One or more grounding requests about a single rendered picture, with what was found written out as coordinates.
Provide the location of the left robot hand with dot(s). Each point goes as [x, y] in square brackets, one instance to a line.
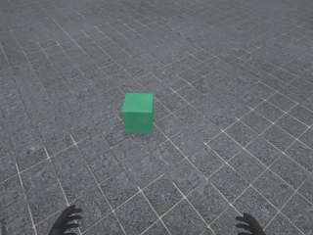
[61, 226]

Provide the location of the right robot hand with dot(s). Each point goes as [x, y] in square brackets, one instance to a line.
[253, 226]

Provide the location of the carton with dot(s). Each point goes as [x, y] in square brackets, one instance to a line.
[138, 113]

